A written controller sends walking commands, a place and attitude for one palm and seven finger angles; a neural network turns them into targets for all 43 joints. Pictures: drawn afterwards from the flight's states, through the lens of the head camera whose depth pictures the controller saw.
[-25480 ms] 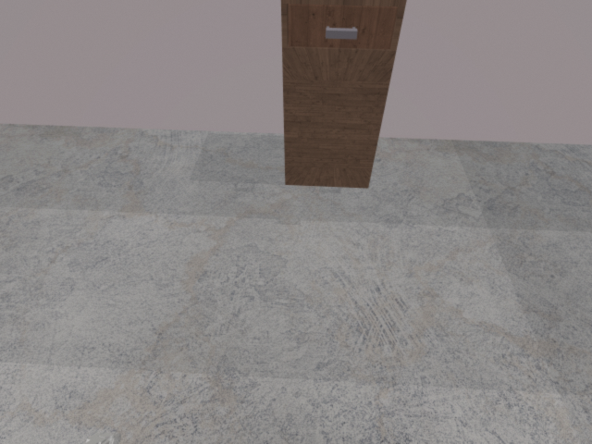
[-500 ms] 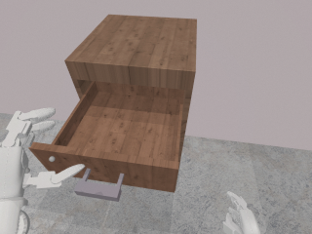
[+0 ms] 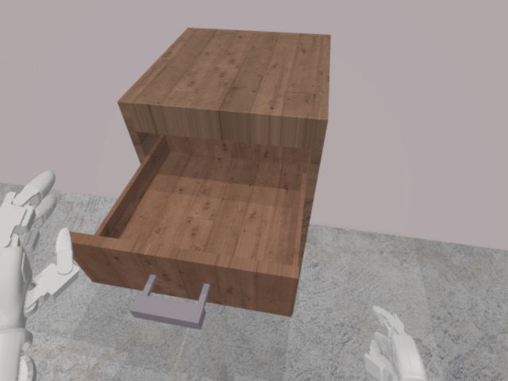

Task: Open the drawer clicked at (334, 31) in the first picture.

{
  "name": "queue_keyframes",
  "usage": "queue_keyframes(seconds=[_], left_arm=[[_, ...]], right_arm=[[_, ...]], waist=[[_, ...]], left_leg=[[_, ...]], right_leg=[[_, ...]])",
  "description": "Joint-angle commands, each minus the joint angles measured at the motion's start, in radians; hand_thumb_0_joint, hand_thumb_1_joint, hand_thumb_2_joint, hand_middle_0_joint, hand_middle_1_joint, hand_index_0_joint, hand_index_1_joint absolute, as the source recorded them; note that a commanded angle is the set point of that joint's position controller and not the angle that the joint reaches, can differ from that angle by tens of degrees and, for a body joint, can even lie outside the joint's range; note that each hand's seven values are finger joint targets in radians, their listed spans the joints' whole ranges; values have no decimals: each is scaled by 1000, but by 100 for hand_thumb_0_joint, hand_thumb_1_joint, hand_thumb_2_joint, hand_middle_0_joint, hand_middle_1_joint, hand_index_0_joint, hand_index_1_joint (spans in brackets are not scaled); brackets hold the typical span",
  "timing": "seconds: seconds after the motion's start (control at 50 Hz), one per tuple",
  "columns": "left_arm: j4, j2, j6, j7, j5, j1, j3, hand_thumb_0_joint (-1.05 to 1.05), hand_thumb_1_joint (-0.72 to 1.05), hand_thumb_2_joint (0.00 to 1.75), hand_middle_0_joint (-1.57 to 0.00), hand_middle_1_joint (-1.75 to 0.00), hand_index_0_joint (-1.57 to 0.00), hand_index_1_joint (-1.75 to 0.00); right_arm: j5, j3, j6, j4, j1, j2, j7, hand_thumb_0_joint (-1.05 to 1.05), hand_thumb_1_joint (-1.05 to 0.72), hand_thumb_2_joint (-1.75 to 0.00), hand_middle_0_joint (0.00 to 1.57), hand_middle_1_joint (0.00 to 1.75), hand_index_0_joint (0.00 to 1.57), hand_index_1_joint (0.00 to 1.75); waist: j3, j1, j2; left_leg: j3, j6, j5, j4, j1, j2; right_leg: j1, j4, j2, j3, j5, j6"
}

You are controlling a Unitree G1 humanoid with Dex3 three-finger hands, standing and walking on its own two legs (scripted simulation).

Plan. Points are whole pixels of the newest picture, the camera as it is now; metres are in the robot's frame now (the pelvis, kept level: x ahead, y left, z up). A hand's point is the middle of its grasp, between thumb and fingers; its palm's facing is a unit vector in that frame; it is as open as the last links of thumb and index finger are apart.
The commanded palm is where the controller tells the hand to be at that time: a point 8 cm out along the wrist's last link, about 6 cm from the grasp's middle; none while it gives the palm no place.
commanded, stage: draw the hand back to the body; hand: left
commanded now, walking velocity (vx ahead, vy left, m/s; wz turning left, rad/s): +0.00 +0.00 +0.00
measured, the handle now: (173, 298) +0.24 +0.17 +0.00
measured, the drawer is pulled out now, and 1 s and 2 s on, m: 0.30 0.30 0.30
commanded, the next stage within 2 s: step back with the hand held close in 0.06 s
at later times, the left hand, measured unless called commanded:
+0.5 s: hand (55, 299) +0.15 +0.24 +0.16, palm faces +0.35 -0.80 -0.50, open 7.4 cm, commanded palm +0.09 +0.29 +0.19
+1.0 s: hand (22, 350) +0.10 +0.24 +0.17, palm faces +0.42 -0.79 -0.44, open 7.4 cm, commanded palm +0.03 +0.28 +0.19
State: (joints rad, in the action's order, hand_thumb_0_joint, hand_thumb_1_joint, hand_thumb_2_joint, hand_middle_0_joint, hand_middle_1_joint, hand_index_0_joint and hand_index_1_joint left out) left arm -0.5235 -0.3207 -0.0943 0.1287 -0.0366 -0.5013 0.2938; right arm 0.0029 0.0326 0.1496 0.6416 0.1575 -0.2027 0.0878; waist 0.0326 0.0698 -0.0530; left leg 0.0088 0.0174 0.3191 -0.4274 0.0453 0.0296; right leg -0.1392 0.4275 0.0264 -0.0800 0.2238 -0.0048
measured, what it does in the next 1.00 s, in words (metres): shifts its weight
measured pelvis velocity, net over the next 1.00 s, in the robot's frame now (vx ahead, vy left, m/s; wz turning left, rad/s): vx -0.09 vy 0.00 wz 0.03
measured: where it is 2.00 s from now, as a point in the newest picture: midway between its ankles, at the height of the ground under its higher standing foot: outside the picture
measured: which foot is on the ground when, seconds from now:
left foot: down 0.00-1.00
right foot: down 0.00-1.00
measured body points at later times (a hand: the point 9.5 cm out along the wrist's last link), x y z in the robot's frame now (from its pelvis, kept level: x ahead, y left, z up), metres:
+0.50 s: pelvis -0.04 +0.00 -0.01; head -0.02 +0.00 +0.44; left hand +0.13 +0.28 +0.19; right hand +0.15 -0.24 -0.09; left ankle -0.05 +0.13 -0.74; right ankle +0.01 -0.12 -0.74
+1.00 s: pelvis -0.09 +0.00 -0.02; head -0.07 +0.02 +0.43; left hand +0.07 +0.28 +0.19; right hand +0.08 -0.24 -0.09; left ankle -0.05 +0.13 -0.74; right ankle +0.01 -0.12 -0.74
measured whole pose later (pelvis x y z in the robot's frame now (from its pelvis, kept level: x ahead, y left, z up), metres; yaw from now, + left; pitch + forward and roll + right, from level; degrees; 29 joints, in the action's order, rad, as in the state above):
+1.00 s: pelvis -0.09 +0.00 -0.02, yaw +2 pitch +1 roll +0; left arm -0.65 -0.40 -0.23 0.19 -0.01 -0.60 0.39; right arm 0.02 0.01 0.12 0.56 0.22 -0.20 0.10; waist 0.01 -0.02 0.04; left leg 0.03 0.01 0.27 -0.65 0.40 0.01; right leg -0.45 0.57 0.05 -0.08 0.14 0.00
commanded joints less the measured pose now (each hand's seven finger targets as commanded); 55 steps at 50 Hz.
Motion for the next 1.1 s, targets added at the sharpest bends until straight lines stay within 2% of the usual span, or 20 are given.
queue_keyframes(seconds=[0.0,0.04,0.14,0.16,0.18,0.26,0.3,0.38,0.4,0.42,0.56,0.68,0.78,0.86,0.9,0.92,0.98,1.02,1.06,1.08], left_arm=[[-242,-179,-70,19,2,80,130,0,90,90,-20,-30,-20,-30],[-221,-160,-67,18,-1,67,116,0,90,90,-20,-30,-20,-30],[-223,-159,-73,19,0,71,112,0,90,90,-20,-30,-20,-30],[-271,-260,-115,17,-10,129,237,0,90,90,-20,-30,-20,-30],[-189,-200,-118,7,-6,58,186,0,90,90,-20,-30,-20,-30],[-238,-185,-146,6,-12,-60,177,0,90,90,-20,-30,-20,-30],[-266,-198,-152,12,-14,-89,190,0,90,90,-20,-30,-20,-30],[-280,-212,-158,22,-13,-120,212,0,90,90,-20,-30,-20,-30],[-283,-222,-159,25,-13,-117,219,0,90,90,-20,-30,-20,-30],[-277,-219,-160,26,-15,-123,218,0,90,90,-20,-30,-20,-30],[-302,-222,-174,37,-11,-113,214,0,90,90,-20,-30,-20,-30],[-298,-219,-182,56,0,-86,213,0,90,90,-20,-30,-20,-30],[-309,-214,-187,70,8,-69,204,0,90,90,-20,-30,-20,-30],[-333,-205,-193,81,20,-84,204,0,90,90,-20,-30,-20,-30],[-336,-223,-194,86,25,-98,223,0,90,90,-20,-30,-20,-30],[-347,-207,-198,84,22,-91,207,0,90,90,-20,-30,-20,-30],[-339,-203,-212,87,26,-82,213,0,90,90,-20,-30,-20,-30],[-349,-214,-216,89,19,-63,213,0,90,90,-20,-30,-20,-30],[-333,-232,-218,87,10,-57,226,0,90,90,-20,-30,-20,-30],[-335,-232,-214,87,8,-47,223,0,90,90,-20,-30,-20,-30]], right_arm=[[2,-44,61,-167,-127,-103,7,0,-90,-90,20,30,20,30],[1,-42,59,-166,-122,-97,5,0,-90,-90,20,30,20,30],[-3,-45,62,-167,-125,-97,6,0,-90,-90,20,30,20,30],[-10,-48,26,-199,-77,-133,2,0,-90,-90,20,30,20,30],[-12,-44,5,-187,-93,-108,3,0,-90,-90,20,30,20,30],[-13,-57,-23,-221,-86,-120,7,0,-90,-90,20,30,20,30],[-14,-65,-31,-232,-93,-126,10,0,-90,-90,20,30,20,30],[-14,-79,-46,-258,-84,-131,18,0,-90,-90,20,30,20,30],[-15,-82,-44,-255,-86,-134,21,0,-90,-90,20,30,20,30],[-15,-80,-44,-258,-79,-131,20,0,-90,-90,20,30,20,30],[-13,-83,-19,-257,-60,-136,18,0,-90,-90,20,30,20,30],[-3,-79,-8,-248,-47,-136,17,0,-90,-90,20,30,20,30],[3,-77,-3,-244,-39,-141,17,0,-90,-90,20,30,20,30],[15,-78,12,-246,-35,-141,18,0,-90,-90,20,30,20,30],[18,-83,24,-236,-36,-142,18,0,-90,-90,20,30,20,30],[20,-79,29,-239,-31,-133,16,0,-90,-90,20,30,20,30],[28,-86,42,-231,-16,-137,12,0,-90,-90,20,30,20,30],[24,-86,45,-218,-9,-136,9,0,-90,-90,20,30,20,30],[11,-89,42,-201,-2,-134,4,0,-90,-90,20,30,20,30],[13,-84,35,-193,-3,-129,1,0,-90,-90,20,30,20,30]], waist=[[-119,-4,-33],[-102,-5,-7],[-85,-8,-22],[-13,-64,19],[-23,-66,99],[-166,-73,33],[-189,-73,-1],[-186,-72,25],[-184,-71,-7],[-183,-70,4],[-162,-71,25],[-112,-75,61],[-94,-79,31],[-114,-77,-39],[-147,-75,-53],[-148,-77,-45],[-121,-80,-15],[-122,-83,38],[-153,-79,123],[-159,-80,155]], left_leg=[[-14,-10,-352,54,84,-3],[-13,-10,-346,59,98,-1],[-15,-12,-300,61,106,-1],[14,-41,-255,11,190,19],[21,-41,-237,-24,183,12],[20,-39,-302,-68,173,12],[36,-36,-363,-59,186,24],[80,-39,-382,-27,273,55],[83,-38,-383,-24,270,56],[88,-38,-365,-19,292,60],[82,-50,-157,-35,365,51],[85,-56,51,-41,416,35],[95,-60,162,-35,440,39],[138,-76,87,38,541,87],[139,-73,1,20,542,98],[139,-72,-12,11,551,98],[127,-69,114,-43,607,78],[100,-51,139,-123,529,38],[44,-34,184,-239,405,-16],[23,-29,161,-273,348,-28]], right_leg=[[110,-31,-1,7,-227,18],[107,-29,3,4,-223,16],[89,-35,4,8,-183,17],[-16,-68,59,60,-198,9],[-44,-79,86,55,-192,17],[-29,-20,128,63,-234,37],[-24,13,118,48,-260,34],[6,68,87,36,-255,19],[-3,74,88,36,-257,23],[2,83,86,34,-242,21],[-52,56,109,89,-101,26],[-136,-17,118,132,134,27],[-175,-30,111,135,238,28],[-60,90,54,88,119,11],[-25,123,47,87,24,15],[-20,134,51,90,10,17],[-61,103,81,148,99,37],[-156,-5,134,211,163,64],[-246,-112,216,273,239,95],[-283,-137,242,266,252,104]])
